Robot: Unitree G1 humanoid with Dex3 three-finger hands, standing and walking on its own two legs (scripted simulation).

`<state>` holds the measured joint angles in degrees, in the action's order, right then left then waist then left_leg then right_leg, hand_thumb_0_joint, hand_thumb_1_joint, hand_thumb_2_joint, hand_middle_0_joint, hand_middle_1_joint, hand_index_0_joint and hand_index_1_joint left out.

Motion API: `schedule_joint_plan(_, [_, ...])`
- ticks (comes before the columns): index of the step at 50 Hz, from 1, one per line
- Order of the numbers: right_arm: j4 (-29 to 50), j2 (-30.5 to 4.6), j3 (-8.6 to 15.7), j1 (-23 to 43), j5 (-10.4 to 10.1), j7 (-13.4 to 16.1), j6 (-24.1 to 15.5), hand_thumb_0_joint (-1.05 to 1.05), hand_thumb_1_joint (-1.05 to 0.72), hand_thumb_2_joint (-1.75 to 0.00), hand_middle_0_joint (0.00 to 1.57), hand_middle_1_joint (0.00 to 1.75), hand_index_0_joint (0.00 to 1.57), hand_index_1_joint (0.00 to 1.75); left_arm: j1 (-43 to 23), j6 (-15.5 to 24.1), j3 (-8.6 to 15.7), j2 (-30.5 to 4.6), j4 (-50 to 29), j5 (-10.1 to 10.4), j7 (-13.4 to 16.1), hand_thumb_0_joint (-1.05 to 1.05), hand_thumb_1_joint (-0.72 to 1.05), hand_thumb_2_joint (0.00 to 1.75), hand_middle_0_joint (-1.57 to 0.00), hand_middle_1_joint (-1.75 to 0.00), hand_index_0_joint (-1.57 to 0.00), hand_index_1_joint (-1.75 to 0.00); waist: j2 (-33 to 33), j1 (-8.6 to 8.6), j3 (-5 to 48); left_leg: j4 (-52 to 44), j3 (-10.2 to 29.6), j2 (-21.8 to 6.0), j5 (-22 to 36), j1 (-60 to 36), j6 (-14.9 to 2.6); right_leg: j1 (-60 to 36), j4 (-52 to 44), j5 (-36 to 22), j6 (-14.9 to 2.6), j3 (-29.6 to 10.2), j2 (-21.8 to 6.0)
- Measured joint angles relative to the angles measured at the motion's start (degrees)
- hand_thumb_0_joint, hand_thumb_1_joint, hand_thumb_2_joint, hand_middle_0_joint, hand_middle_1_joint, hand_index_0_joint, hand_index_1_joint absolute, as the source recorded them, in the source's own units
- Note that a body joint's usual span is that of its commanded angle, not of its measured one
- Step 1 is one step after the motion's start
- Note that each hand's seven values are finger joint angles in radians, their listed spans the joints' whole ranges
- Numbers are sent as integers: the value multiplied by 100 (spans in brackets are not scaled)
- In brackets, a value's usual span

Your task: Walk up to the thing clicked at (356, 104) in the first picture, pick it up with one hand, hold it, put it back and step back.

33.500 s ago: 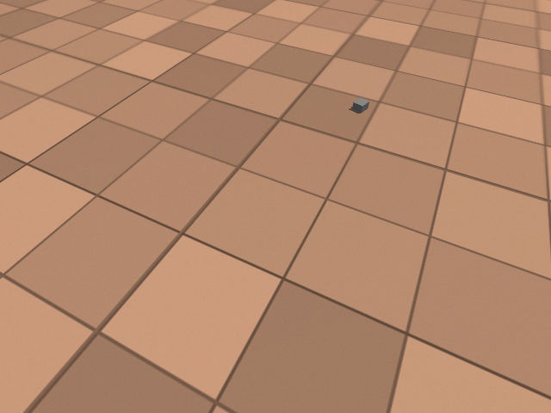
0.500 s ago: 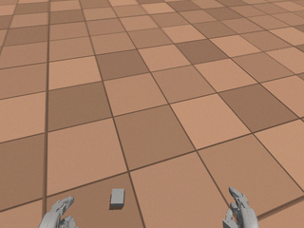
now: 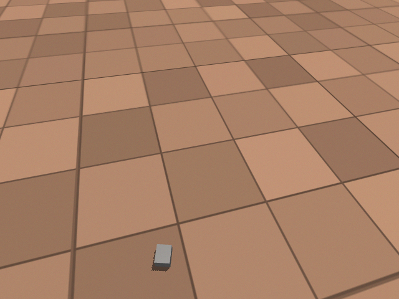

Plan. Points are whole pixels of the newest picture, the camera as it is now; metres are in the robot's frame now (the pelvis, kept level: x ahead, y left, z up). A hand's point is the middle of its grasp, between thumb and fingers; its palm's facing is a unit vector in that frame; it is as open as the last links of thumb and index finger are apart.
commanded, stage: stand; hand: left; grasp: from above
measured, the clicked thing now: (163, 255) +0.46 +0.16 -0.73
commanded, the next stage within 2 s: none
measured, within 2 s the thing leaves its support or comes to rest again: neither
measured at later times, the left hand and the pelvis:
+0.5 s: hand out of the picture +0.04 +0.23 -0.14, palm faces +0.04 -0.94 -0.35, open 7.4 cm; pelvis +0.00 -0.01 +0.02, yaw +1 degrees
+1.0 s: hand out of the picture +0.07 +0.22 -0.13, palm faces +0.03 -0.94 -0.33, open 7.4 cm; pelvis +0.01 -0.02 +0.03, yaw +1 degrees
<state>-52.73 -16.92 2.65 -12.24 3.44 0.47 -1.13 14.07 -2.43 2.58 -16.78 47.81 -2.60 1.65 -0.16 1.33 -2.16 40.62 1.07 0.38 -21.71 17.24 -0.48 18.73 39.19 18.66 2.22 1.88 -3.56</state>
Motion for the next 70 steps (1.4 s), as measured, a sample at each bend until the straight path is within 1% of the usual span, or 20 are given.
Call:
schedule_joint_plan(9, [-499,93,-57,96,-96,44,84,0,-90,-90,20,30,20,30,-78,109,-60,108,961,71,13,1,90,90,-20,-30,-20,-30,-59,11,-115,-900,46,13,447,-647,23,-665,-881,-412,-6,71,-5])
schedule_joint_plan(20, [-864,62,-92,247,-149,43,124,0,-90,-90,20,30,20,30,-340,163,-79,55,1524,75,1,1,90,90,-21,-30,-20,-30,-98,-10,-174,-1566,88,-4,812,-1068,78,-1064,-1463,-715,-44,128,17])
schedule_joint_plan(36, [-1136,-82,-108,278,-166,7,152,0,-90,-90,20,30,20,30,-590,207,-73,-55,1786,112,-44,1,90,90,-21,-30,-20,-30,-102,-60,-226,-1834,121,-123,931,-1164,161,-1189,-1795,-863,-122,172,141])
schedule_joint_plan(51, [-1215,-118,-206,426,-190,30,88,0,-90,-90,20,30,20,30,-821,225,-90,-26,1868,165,-73,1,90,90,-21,-30,-20,-30,-116,-75,-231,-2075,100,-115,957,-1318,162,-1295,-1943,-846,-115,157,132])
schedule_joint_plan(70, [-1201,-189,-218,610,-204,19,65,0,-90,-90,20,30,20,30,-914,227,-82,-103,1863,180,-97,1,90,90,-21,-30,-20,-30,-99,-67,-182,-2210,78,-127,988,-1401,175,-1335,-2007,-846,-125,139,143])
